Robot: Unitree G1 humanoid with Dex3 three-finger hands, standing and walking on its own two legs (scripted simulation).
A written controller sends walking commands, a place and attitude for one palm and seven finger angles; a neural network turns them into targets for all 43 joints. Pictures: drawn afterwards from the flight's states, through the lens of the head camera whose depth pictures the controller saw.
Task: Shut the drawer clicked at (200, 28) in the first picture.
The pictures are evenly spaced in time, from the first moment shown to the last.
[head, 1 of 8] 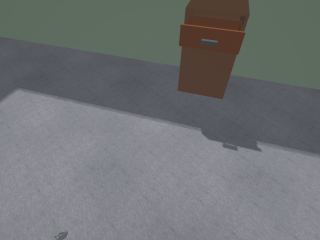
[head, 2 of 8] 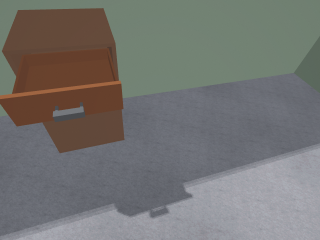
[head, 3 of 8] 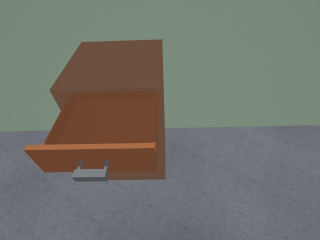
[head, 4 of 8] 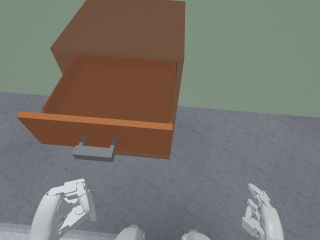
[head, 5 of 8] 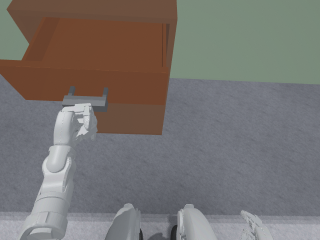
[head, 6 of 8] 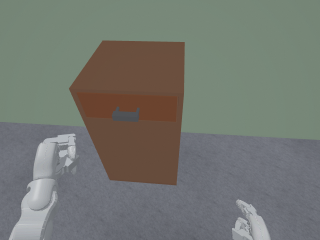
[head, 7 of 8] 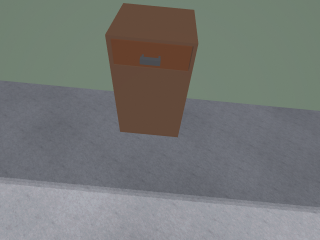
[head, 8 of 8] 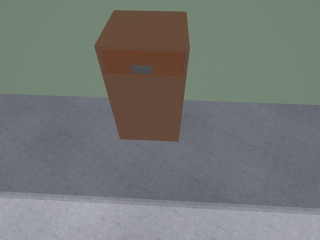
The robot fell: no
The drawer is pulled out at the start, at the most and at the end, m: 0.28 0.28 0.00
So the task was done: yes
